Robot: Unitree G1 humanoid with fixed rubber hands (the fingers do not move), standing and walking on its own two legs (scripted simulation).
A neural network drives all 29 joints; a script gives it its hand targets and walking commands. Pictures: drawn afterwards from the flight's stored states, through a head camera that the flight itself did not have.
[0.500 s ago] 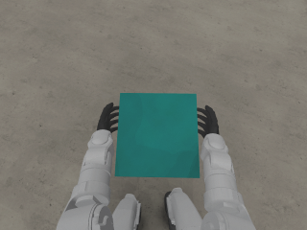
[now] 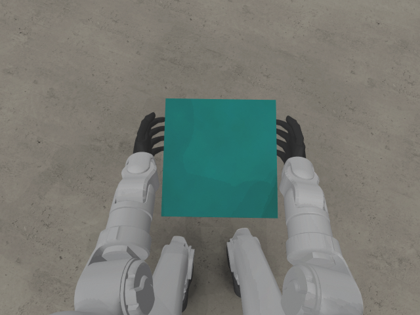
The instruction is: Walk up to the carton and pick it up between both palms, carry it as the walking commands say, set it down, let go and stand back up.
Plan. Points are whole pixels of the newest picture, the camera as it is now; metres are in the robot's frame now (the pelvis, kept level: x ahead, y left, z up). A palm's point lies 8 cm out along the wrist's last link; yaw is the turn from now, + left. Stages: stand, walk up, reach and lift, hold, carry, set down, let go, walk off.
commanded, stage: set down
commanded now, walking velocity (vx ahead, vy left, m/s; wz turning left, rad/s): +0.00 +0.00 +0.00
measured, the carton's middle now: (218, 163) +0.40 -0.03 -0.16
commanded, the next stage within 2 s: none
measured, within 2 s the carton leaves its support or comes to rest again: neither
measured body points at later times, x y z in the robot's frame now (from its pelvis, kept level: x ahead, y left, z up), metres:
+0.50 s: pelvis -0.02 -0.01 -0.07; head +0.23 -0.02 +0.30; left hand +0.45 +0.11 -0.17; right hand +0.43 -0.18 -0.17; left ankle +0.04 +0.10 -0.60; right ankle +0.08 -0.12 -0.60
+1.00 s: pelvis -0.04 -0.01 -0.14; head +0.27 -0.02 +0.19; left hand +0.47 +0.11 -0.26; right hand +0.45 -0.18 -0.26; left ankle +0.04 +0.10 -0.60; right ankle +0.08 -0.12 -0.60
